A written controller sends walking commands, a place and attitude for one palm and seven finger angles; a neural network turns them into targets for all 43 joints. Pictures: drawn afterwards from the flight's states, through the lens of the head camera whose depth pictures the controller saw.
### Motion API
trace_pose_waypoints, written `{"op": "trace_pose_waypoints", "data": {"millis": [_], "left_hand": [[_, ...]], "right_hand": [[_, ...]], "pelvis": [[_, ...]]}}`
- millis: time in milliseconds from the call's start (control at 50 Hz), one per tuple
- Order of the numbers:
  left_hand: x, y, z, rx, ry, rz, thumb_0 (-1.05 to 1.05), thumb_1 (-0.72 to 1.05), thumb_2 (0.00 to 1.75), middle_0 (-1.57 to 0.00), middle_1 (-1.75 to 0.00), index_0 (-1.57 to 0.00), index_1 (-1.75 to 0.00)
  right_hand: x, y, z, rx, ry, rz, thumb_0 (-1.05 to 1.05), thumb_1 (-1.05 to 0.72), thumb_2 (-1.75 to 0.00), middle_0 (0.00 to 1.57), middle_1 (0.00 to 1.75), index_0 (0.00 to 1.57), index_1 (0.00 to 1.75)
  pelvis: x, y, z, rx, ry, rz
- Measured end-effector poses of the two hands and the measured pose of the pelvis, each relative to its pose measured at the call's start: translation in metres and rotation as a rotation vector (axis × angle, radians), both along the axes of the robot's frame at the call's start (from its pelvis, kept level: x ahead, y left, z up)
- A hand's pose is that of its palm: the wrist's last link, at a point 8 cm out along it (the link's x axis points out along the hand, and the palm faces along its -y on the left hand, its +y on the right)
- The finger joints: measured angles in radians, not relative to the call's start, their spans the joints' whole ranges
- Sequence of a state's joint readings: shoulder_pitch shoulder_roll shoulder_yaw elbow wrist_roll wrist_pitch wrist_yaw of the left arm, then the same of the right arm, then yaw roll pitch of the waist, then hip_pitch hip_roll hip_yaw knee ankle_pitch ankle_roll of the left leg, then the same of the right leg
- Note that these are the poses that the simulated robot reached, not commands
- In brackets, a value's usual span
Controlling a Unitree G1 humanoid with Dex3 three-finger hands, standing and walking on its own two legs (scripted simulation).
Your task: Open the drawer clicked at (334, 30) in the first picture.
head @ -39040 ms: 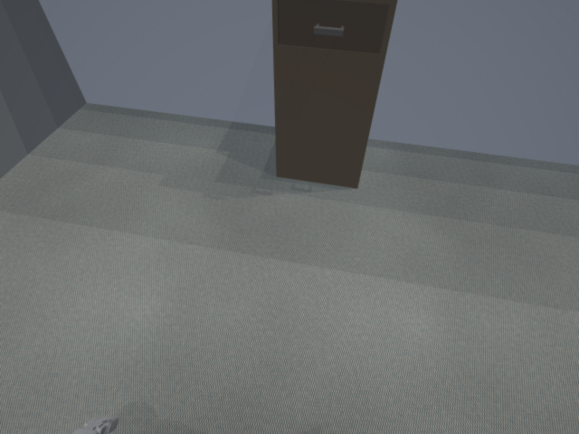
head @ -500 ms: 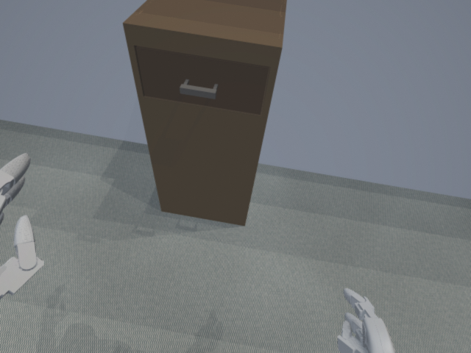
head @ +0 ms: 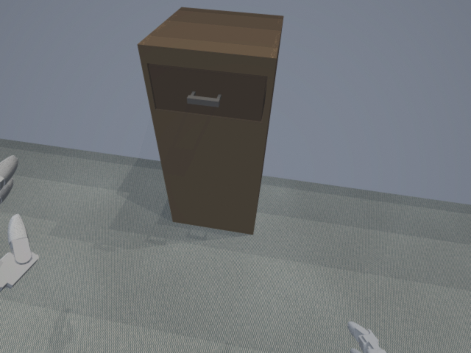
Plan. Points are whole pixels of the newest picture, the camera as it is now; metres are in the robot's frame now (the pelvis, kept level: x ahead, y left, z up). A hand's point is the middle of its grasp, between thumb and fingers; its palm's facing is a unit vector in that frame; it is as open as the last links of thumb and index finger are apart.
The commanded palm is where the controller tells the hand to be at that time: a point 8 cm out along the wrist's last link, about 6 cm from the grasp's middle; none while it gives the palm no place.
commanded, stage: stop stepping back and stand still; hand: left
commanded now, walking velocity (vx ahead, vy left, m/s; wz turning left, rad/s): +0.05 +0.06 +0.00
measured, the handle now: (204, 98) +0.87 +0.13 +0.01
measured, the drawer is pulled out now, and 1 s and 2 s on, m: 0.00 0.00 0.00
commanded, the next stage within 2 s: let the arm hang, fingers relaxed in 0.04 s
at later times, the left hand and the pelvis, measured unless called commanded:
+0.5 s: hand out of the picture +0.02 +0.20 -0.17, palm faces +0.01 -0.99 -0.15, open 7.2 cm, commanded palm none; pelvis +0.01 +0.02 +0.01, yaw +2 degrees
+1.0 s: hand out of the picture +0.09 +0.32 -0.12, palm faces +0.03 -0.92 -0.39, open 7.3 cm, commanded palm none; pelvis +0.01 +0.04 +0.02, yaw +2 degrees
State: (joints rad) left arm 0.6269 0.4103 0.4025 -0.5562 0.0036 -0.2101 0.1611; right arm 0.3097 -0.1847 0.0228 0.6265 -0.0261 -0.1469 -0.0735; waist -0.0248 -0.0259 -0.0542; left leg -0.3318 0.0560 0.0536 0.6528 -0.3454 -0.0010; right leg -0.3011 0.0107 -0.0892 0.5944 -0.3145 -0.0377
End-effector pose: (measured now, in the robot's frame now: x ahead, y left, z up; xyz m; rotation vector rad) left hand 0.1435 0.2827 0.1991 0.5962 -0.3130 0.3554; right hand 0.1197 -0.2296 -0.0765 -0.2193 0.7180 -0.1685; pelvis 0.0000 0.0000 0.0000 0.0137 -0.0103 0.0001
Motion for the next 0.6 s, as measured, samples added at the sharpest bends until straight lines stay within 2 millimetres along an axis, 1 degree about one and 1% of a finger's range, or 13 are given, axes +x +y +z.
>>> {"op": "trace_pose_waypoints", "data": {"millis": [60, 140, 160, 200, 240, 280, 320, 340, 380, 420, 460, 500, 600], "left_hand": [[-0.001, -0.003, -0.002, -0.043, -0.011, 0.008, 0.01, 0.89, 0.9, -0.22, -0.3, -0.22, -0.3], [-0.002, -0.003, 0.001, -0.087, -0.016, 0.013, 0.01, 0.89, 0.9, -0.22, -0.3, -0.22, -0.3], [0.002, -0.001, -0.006, -0.081, 0.009, 0.01, 0.01, 0.89, 0.9, -0.22, -0.3, -0.22, -0.3], [0.018, 0.01, -0.046, -0.126, 0.168, 0.018, 0.0, 0.89, 0.9, -0.21, -0.3, -0.21, -0.3], [0.03, 0.021, -0.111, -0.208, 0.401, 0.051, 0.0, 0.9, 0.9, -0.21, -0.3, -0.21, -0.3], [0.027, 0.022, -0.182, -0.304, 0.68, 0.1, 0.0, 0.9, 0.9, -0.2, -0.3, -0.2, -0.3], [0.005, 0.012, -0.243, -0.388, 0.948, 0.132, 0.0, 0.91, 0.9, -0.2, -0.3, -0.2, -0.3], [-0.01, 0.004, -0.267, -0.422, 1.065, 0.136, 0.0, 0.91, 0.9, -0.2, -0.3, -0.2, -0.3], [-0.043, -0.012, -0.303, -0.487, 1.259, 0.136, 0.0, 0.91, 0.9, -0.2, -0.3, -0.2, -0.3], [-0.076, -0.025, -0.326, -0.553, 1.405, 0.144, 0.01, 0.91, 0.9, -0.2, -0.3, -0.2, -0.3], [-0.105, -0.031, -0.338, -0.614, 1.506, 0.184, 0.01, 0.92, 0.9, -0.21, -0.3, -0.21, -0.3], [-0.128, -0.03, -0.341, -0.657, 1.57, 0.23, 0.01, 0.93, 0.9, -0.21, -0.3, -0.21, -0.3], [-0.164, -0.01, -0.336, -0.682, 1.648, 0.335, 0.01, 0.93, 0.9, -0.21, -0.3, -0.21, -0.3]], "right_hand": [[0.005, 0.001, -0.006, 0.009, 0.052, 0.034, 0.01, -0.9, -0.9, 0.2, 0.3, 0.2, 0.3], [0.012, 0.003, 0.004, -0.001, 0.068, 0.045, 0.01, -0.9, -0.9, 0.2, 0.3, 0.2, 0.3], [0.015, 0.003, 0.005, 0.004, 0.065, 0.06, 0.01, -0.9, -0.9, 0.2, 0.3, 0.2, 0.3], [0.02, 0.001, -0.005, 0.012, 0.087, 0.095, 0.01, -0.9, -0.9, 0.2, 0.3, 0.2, 0.3], [0.023, -0.003, -0.024, 0.001, 0.12, 0.11, 0.01, -0.9, -0.9, 0.2, 0.3, 0.2, 0.3], [0.02, -0.006, -0.038, -0.002, 0.176, 0.099, 0.01, -0.9, -0.9, 0.2, 0.3, 0.2, 0.3], [0.014, -0.006, -0.043, 0.006, 0.222, 0.08, 0.01, -0.91, -0.9, 0.2, 0.3, 0.2, 0.3], [0.009, -0.006, -0.044, 0.008, 0.245, 0.069, 0.01, -0.91, -0.9, 0.2, 0.3, 0.2, 0.3], [-0.003, -0.006, -0.043, 0.003, 0.3, 0.049, 0.01, -0.91, -0.9, 0.2, 0.3, 0.2, 0.3], [-0.018, -0.006, -0.041, -0.012, 0.366, 0.028, 0.01, -0.91, -0.9, 0.2, 0.3, 0.2, 0.3], [-0.035, -0.006, -0.037, -0.029, 0.444, 0.017, 0.01, -0.91, -0.9, 0.2, 0.3, 0.2, 0.3], [-0.051, -0.006, -0.034, -0.044, 0.525, 0.013, 0.01, -0.91, -0.9, 0.2, 0.3, 0.2, 0.3], [-0.074, -0.004, -0.03, -0.064, 0.647, -0.005, 0.01, -0.91, -0.9, 0.2, 0.3, 0.2, 0.3]], "pelvis": [[-0.002, -0.001, 0.002, -0.008, -0.008, 0.013], [0.003, 0.002, 0.011, 0.002, 0.0, 0.019], [0.003, 0.004, 0.011, 0.003, 0.007, 0.028], [0.003, 0.01, 0.006, -0.003, 0.015, 0.044], [0.001, 0.016, -0.007, -0.024, 0.023, 0.052], [-0.002, 0.017, -0.013, -0.005, 0.013, 0.05], [-0.001, 0.016, -0.012, 0.001, 0.002, 0.046], [0.0, 0.016, -0.011, 0.002, -0.003, 0.044], [0.001, 0.017, -0.008, -0.001, -0.016, 0.039], [0.003, 0.019, -0.004, -0.006, -0.028, 0.037], [0.004, 0.021, 0.001, -0.01, -0.031, 0.037], [0.005, 0.023, 0.006, -0.018, -0.028, 0.04], [0.008, 0.029, 0.015, -0.027, -0.019, 0.044]]}}
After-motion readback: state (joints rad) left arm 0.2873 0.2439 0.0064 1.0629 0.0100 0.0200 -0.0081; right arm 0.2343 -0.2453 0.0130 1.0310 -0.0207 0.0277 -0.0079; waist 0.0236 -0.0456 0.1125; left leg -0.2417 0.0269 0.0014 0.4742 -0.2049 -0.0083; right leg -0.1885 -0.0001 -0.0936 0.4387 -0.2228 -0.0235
